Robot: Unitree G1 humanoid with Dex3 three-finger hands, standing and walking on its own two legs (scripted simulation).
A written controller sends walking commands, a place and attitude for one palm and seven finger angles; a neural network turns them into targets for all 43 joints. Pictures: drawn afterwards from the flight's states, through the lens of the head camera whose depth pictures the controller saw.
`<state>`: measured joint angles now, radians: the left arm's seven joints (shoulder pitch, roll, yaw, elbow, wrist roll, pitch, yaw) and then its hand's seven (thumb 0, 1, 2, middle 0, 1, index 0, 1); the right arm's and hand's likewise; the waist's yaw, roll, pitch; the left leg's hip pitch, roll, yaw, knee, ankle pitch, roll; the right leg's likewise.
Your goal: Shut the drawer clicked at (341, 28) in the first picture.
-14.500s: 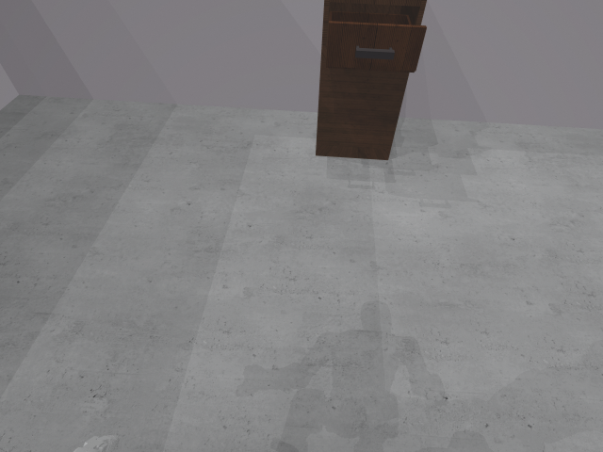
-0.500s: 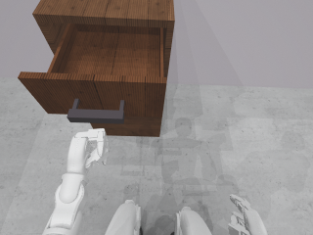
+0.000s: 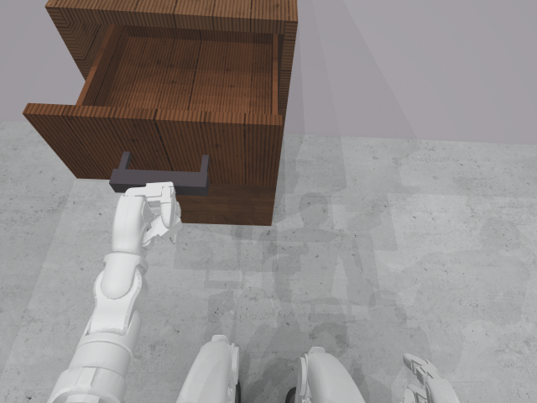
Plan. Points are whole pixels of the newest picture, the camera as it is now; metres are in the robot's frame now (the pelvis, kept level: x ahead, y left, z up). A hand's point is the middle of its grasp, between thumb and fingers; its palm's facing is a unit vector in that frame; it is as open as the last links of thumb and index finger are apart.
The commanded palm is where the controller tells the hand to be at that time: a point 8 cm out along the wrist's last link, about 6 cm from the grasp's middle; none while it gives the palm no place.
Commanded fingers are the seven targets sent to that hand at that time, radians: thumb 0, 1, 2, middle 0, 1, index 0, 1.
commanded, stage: push the drawer shut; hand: left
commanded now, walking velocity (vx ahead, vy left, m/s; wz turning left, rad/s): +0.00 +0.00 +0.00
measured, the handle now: (163, 170) +0.45 +0.18 +0.03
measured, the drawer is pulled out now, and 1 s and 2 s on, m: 0.20 0.07 0.00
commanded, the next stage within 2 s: pull the fist back off the drawer in 1.94 s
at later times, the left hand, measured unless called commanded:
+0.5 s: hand (184, 176) +0.44 +0.15 +0.03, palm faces +0.01 -1.00 -0.05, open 3.0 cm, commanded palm +0.44 +0.19 +0.03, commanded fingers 0.00 0.90 0.90 -1.40 -1.60 -1.40 -1.60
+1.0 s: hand (185, 148) +0.49 +0.16 +0.02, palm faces +0.01 -1.00 -0.03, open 2.9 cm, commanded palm +0.50 +0.19 +0.03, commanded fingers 0.00 0.90 0.90 -1.40 -1.60 -1.40 -1.60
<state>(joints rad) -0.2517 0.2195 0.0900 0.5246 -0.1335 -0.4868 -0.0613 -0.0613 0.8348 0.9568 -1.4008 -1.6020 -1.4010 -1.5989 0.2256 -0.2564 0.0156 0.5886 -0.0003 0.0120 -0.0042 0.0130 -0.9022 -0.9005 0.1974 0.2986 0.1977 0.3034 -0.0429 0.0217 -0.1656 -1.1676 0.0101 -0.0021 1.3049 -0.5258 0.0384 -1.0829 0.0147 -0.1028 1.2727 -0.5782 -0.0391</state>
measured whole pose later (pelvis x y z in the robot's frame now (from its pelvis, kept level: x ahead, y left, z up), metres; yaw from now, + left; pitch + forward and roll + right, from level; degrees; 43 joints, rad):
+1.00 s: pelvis -0.01 +0.01 -0.01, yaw -2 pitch +27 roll -5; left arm -0.85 0.38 0.31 1.15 -0.05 -0.53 -0.09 -0.04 0.76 0.92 -1.40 -1.60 -1.40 -1.60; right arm 0.32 -0.26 0.04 0.63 -0.04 0.06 0.03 0.01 -0.90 -0.90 0.20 0.30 0.20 0.30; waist -0.16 0.04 -0.16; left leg -1.30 0.03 0.00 1.35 -0.52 0.06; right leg -1.21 0.03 -0.10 1.30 -0.55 -0.02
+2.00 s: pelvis -0.03 +0.01 -0.04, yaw -4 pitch +33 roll -8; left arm -1.25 0.64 0.31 1.34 0.05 -0.37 -0.06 0.00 0.63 0.97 -1.40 -1.60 -1.40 -1.60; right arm 0.37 -0.26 0.10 0.65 -0.08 0.02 0.03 0.01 -0.90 -0.90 0.20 0.30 0.20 0.30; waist -0.28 0.05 -0.13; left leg -1.52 0.03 -0.06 1.43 -0.49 0.05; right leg -1.39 0.04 -0.15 1.34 -0.52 -0.03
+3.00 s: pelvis +0.02 +0.01 +0.01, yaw -4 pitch +29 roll -4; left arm -0.77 0.43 0.38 0.88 -0.07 -0.39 -0.10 0.03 0.88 0.90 -1.40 -1.60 -1.40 -1.60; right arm 0.36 -0.24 0.03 0.58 -0.02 0.10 0.06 0.01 -0.90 -0.90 0.20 0.30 0.20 0.30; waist -0.17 0.06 -0.14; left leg -1.24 0.06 0.02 1.28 -0.54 0.05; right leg -1.16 0.07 -0.07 1.21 -0.55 -0.03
